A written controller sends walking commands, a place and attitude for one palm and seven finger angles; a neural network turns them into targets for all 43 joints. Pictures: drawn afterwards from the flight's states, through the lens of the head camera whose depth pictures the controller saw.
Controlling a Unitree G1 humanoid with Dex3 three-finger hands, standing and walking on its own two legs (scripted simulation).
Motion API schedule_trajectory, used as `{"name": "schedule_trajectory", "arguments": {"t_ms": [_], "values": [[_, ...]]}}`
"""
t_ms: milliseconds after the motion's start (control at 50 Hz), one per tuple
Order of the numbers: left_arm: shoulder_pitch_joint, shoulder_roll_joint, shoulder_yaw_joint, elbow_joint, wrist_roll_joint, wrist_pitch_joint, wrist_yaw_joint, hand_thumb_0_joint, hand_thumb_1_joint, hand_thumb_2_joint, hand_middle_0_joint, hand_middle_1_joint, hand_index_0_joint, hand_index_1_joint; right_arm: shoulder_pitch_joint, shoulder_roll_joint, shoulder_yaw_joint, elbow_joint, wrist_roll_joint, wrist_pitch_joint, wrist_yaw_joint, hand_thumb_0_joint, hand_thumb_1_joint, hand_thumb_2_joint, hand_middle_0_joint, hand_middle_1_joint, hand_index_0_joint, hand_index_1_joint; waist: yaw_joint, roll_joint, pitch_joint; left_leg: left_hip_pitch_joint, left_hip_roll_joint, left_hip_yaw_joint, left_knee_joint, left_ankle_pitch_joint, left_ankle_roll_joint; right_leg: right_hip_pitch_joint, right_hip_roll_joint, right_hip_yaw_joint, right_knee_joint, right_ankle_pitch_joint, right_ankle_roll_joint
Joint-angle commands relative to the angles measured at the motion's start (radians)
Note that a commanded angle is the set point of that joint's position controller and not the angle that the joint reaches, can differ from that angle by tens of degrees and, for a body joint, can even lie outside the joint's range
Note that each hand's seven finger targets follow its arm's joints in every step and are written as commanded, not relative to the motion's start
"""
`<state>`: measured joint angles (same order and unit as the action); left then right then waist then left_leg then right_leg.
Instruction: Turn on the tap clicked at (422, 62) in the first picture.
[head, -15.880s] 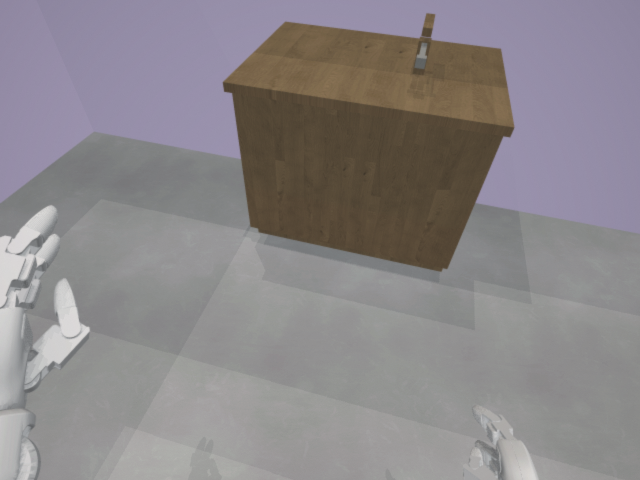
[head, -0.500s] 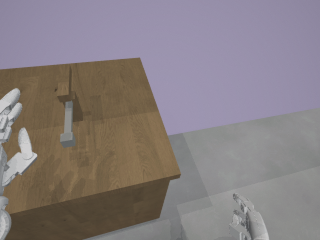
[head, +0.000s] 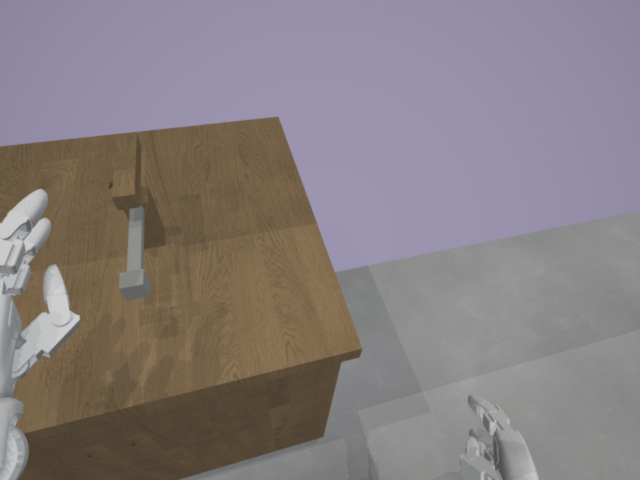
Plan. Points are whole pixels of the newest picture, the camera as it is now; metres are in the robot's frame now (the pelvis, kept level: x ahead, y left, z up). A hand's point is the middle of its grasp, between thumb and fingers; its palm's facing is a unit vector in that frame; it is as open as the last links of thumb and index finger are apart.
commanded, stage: shuffle to correct the standing spot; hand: left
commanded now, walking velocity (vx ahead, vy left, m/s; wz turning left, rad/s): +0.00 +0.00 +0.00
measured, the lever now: (134, 284) +0.32 +0.27 +0.05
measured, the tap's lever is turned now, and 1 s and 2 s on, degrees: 0 0 0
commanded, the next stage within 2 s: come to a stop and stand still in 0.30 s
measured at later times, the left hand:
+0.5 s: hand (122, 326) +0.21 +0.20 +0.16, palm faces +0.34 -0.85 -0.40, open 7.4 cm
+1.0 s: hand (102, 308) +0.23 +0.22 +0.16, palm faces +0.37 -0.85 -0.38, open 7.4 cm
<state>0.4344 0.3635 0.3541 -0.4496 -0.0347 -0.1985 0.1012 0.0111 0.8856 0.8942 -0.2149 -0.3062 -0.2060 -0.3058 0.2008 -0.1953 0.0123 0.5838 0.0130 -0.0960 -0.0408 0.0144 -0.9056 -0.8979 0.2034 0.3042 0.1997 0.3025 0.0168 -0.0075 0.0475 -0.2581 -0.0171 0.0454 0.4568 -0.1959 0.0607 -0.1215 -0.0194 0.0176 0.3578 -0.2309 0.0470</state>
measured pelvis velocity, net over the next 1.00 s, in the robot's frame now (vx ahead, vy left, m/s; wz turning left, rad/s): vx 0.01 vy -0.02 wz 0.01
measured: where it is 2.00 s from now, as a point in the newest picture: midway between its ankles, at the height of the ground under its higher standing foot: outside the picture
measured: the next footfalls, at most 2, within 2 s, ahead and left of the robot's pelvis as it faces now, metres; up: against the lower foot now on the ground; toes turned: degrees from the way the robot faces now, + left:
none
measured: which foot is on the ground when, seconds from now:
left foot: down 0.00-1.00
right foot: down 0.00-1.00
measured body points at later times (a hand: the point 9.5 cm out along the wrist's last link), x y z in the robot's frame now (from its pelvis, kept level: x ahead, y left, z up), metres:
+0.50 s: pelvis -0.01 -0.04 +0.00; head +0.03 -0.03 +0.45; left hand +0.19 +0.25 +0.18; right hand +0.17 -0.26 -0.08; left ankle +0.03 +0.07 -0.74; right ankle -0.02 -0.16 -0.74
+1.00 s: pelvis +0.01 -0.02 +0.00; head +0.03 -0.01 +0.45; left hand +0.20 +0.27 +0.18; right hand +0.20 -0.24 -0.07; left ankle +0.03 +0.08 -0.74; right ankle -0.02 -0.16 -0.74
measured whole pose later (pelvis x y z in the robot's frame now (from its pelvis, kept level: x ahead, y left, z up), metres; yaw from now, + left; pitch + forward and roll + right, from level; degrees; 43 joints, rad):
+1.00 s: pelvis +0.01 -0.02 +0.00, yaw +1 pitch +0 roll -1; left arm 0.45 0.37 0.34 -0.50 -0.05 -0.16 0.11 0.01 0.89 0.89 -0.22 -0.31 -0.21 -0.31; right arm 0.18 -0.19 0.01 0.56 0.02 -0.06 -0.05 0.01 -0.91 -0.90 0.20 0.30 0.20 0.30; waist 0.01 -0.01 0.04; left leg -0.25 0.00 0.03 0.48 -0.22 0.03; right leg -0.12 0.00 0.00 0.39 -0.27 0.02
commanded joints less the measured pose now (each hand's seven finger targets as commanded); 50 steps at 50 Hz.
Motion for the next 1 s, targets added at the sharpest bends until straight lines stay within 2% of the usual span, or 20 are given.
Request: {"name": "schedule_trajectory", "arguments": {"t_ms": [0,20,100,160,200,280,300,320,380,440,520,600,620,680,780,800,820,880,900,980], "values": [[-0.091,0.172,0.109,-0.223,-0.003,-0.053,0.027,0.0,0.9,0.9,-0.2,-0.3,-0.2,-0.3,-0.103,-0.129,-0.054,-0.151,0.009,-0.057,-0.015,0.0,-0.9,-0.9,0.2,0.3,0.2,0.3,0.003,0.074,-0.152,0.103,0.098,-0.102,-0.097,0.1,-0.029,-0.004,-0.027,0.004,-0.021,0.155,-0.053],[-0.098,0.152,0.089,-0.234,-0.006,-0.055,0.023,0.0,0.9,0.9,-0.2,-0.3,-0.2,-0.3,-0.092,-0.131,-0.053,-0.153,0.004,-0.055,-0.014,0.0,-0.9,-0.9,0.2,0.3,0.2,0.3,0.001,0.062,-0.154,0.102,0.102,-0.108,-0.106,0.103,-0.029,-0.002,-0.018,-0.006,-0.017,0.149,-0.051],[-0.118,0.185,0.116,-0.26,-0.009,-0.051,0.027,0.0,0.9,0.9,-0.2,-0.3,-0.2,-0.3,-0.099,-0.124,-0.055,-0.159,0.009,-0.057,-0.014,0.0,-0.9,-0.9,0.2,0.3,0.2,0.3,0.003,0.118,-0.147,0.122,0.135,-0.128,-0.125,0.154,-0.045,-0.019,-0.002,-0.016,0.008,0.112,-0.045],[-0.094,0.163,0.105,-0.247,-0.017,-0.048,0.021,0.0,0.9,0.9,-0.2,-0.3,-0.2,-0.3,-0.082,-0.122,-0.06,-0.17,0.007,-0.053,-0.006,0.0,-0.9,-0.9,0.2,0.3,0.2,0.3,0.003,0.109,-0.154,0.118,0.157,-0.135,-0.123,0.163,-0.042,-0.018,0.0,-0.02,0.014,0.098,-0.043],[-0.076,0.168,0.116,-0.236,-0.016,-0.042,0.021,0.0,0.9,0.9,-0.2,-0.3,-0.2,-0.3,-0.086,-0.121,-0.063,-0.168,0.01,-0.049,-0.003,0.0,-0.9,-0.9,0.2,0.3,0.2,0.3,0.003,0.131,-0.148,0.111,0.166,-0.127,-0.124,0.141,-0.043,-0.028,0.002,-0.019,0.017,0.085,-0.044],[-0.068,0.156,0.108,-0.243,-0.022,-0.038,0.015,0.0,0.9,0.9,-0.2,-0.3,-0.2,-0.3,-0.078,-0.122,-0.067,-0.183,0.009,-0.045,0.007,0.0,-0.9,-0.9,0.2,0.3,0.2,0.3,0.0,0.116,-0.146,0.065,0.175,-0.136,-0.128,0.037,-0.034,-0.019,0.004,-0.014,0.01,0.063,-0.045],[-0.053,0.179,0.13,-0.246,-0.02,-0.033,0.019,0.0,0.9,0.9,-0.2,-0.3,-0.2,-0.3,-0.088,-0.12,-0.067,-0.182,0.012,-0.044,0.005,0.0,-0.9,-0.9,0.2,0.3,0.2,0.3,0.002,0.109,-0.148,0.077,0.173,-0.123,-0.113,0.038,-0.032,-0.034,0.0,-0.007,0.0,0.075,-0.045],[-0.052,0.153,0.106,-0.245,-0.026,-0.031,0.014,0.0,0.9,0.9,-0.2,-0.3,-0.2,-0.3,-0.078,-0.122,-0.065,-0.183,0.007,-0.039,0.007,0.0,-0.9,-0.9,0.2,0.3,0.2,0.3,-0.002,0.088,-0.151,0.063,0.167,-0.121,-0.108,0.028,-0.029,-0.028,0.002,-0.01,-0.007,0.079,-0.044],[-0.055,0.177,0.126,-0.279,-0.032,-0.033,0.012,0.0,0.9,0.9,-0.2,-0.3,-0.2,-0.3,-0.078,-0.121,-0.072,-0.191,0.009,-0.042,0.006,0.0,-0.9,-0.9,0.2,0.3,0.2,0.3,-0.001,0.081,-0.173,0.095,0.16,-0.101,-0.06,0.08,-0.032,-0.045,-0.009,0.01,-0.014,0.123,-0.049],[-0.033,0.171,0.121,-0.266,-0.035,-0.022,0.02,0.0,0.9,0.9,-0.2,-0.3,-0.2,-0.3,-0.087,-0.114,-0.064,-0.187,0.011,-0.037,0.0,0.0,-0.9,-0.9,0.2,0.3,0.2,0.3,0.001,0.068,-0.183,0.089,0.116,-0.074,-0.014,0.074,-0.033,-0.033,-0.036,0.051,-0.043,0.175,-0.056],[-0.022,0.15,0.096,-0.23,-0.031,-0.007,0.03,0.0,0.9,0.9,-0.2,-0.3,-0.2,-0.3,-0.094,-0.119,-0.052,-0.167,0.007,-0.025,-0.012,0.0,-0.9,-0.9,0.2,0.3,0.2,0.3,-0.005,0.023,-0.156,0.075,0.073,-0.062,0.035,0.023,-0.033,-0.064,-0.073,0.096,-0.081,0.155,-0.068],[-0.022,0.186,0.126,-0.203,-0.028,0.002,0.04,0.0,0.9,0.9,-0.2,-0.3,-0.2,-0.3,-0.12,-0.123,-0.054,-0.164,0.013,-0.018,-0.024,0.0,-0.9,-0.9,0.2,0.3,0.2,0.3,-0.001,-0.004,-0.114,0.072,0.065,-0.065,0.053,0.042,-0.031,-0.095,-0.099,0.122,-0.084,0.174,-0.071],[-0.022,0.162,0.105,-0.193,-0.03,-0.001,0.037,0.0,0.9,0.9,-0.2,-0.3,-0.2,-0.3,-0.108,-0.123,-0.052,-0.16,0.009,-0.013,-0.022,0.0,-0.9,-0.9,0.2,0.3,0.2,0.3,-0.004,-0.029,-0.122,0.064,0.064,-0.066,0.057,0.054,-0.025,-0.076,-0.099,0.108,-0.073,0.187,-0.067],[-0.032,0.174,0.116,-0.21,-0.031,-0.005,0.038,0.0,0.9,0.9,-0.2,-0.3,-0.2,-0.3,-0.108,-0.127,-0.058,-0.165,0.015,-0.012,-0.024,0.0,-0.9,-0.9,0.2,0.3,0.2,0.3,-0.002,-0.041,-0.141,0.08,0.071,-0.069,0.046,0.133,-0.022,-0.038,-0.092,0.088,-0.027,0.289,-0.063],[-0.032,0.178,0.115,-0.257,-0.027,-0.018,0.035,0.0,0.9,0.9,-0.2,-0.3,-0.2,-0.3,-0.107,-0.129,-0.061,-0.172,0.017,-0.015,-0.023,0.0,-0.9,-0.9,0.2,0.3,0.2,0.3,0.001,0.025,-0.186,0.152,0.107,-0.089,-0.001,0.291,-0.007,-0.015,-0.048,0.028,0.023,0.283,-0.05],[-0.023,0.178,0.115,-0.251,-0.025,-0.015,0.036,0.0,0.9,0.9,-0.2,-0.3,-0.2,-0.3,-0.109,-0.128,-0.057,-0.167,0.017,-0.015,-0.025,0.0,-0.9,-0.9,0.2,0.3,0.2,0.3,0.001,0.064,-0.178,0.15,0.111,-0.097,-0.012,0.308,-0.006,-0.019,-0.05,0.017,0.028,0.271,-0.051],[-0.035,0.157,0.092,-0.259,-0.026,-0.019,0.033,0.0,0.9,0.9,-0.2,-0.3,-0.2,-0.3,-0.099,-0.128,-0.054,-0.167,0.013,-0.016,-0.021,0.0,-0.9,-0.9,0.2,0.3,0.2,0.3,-0.002,0.046,-0.179,0.138,0.113,-0.104,-0.025,0.29,-0.008,-0.012,-0.038,0.008,0.028,0.243,-0.051],[-0.029,0.164,0.099,-0.254,-0.023,-0.019,0.034,0.0,0.9,0.9,-0.2,-0.3,-0.2,-0.3,-0.093,-0.126,-0.055,-0.171,0.015,-0.017,-0.018,0.0,-0.9,-0.9,0.2,0.3,0.2,0.3,-0.003,0.054,-0.17,0.121,0.116,-0.109,-0.037,0.245,-0.011,-0.002,-0.041,0.014,0.014,0.222,-0.055],[-0.025,0.175,0.111,-0.252,-0.02,-0.018,0.037,0.0,0.9,0.9,-0.2,-0.3,-0.2,-0.3,-0.099,-0.126,-0.054,-0.166,0.014,-0.017,-0.021,0.0,-0.9,-0.9,0.2,0.3,0.2,0.3,-0.004,0.084,-0.159,0.117,0.117,-0.108,-0.047,0.231,-0.014,-0.01,-0.042,0.012,0.012,0.21,-0.057],[-0.039,0.165,0.103,-0.246,-0.02,-0.023,0.033,0.0,0.9,0.9,-0.2,-0.3,-0.2,-0.3,-0.087,-0.121,-0.051,-0.169,0.011,-0.016,-0.016,0.0,-0.9,-0.9,0.2,0.3,0.2,0.3,-0.007,0.075,-0.156,0.096,0.115,-0.114,-0.067,0.156,-0.017,0.003,-0.038,0.011,-0.002,0.189,-0.06]]}}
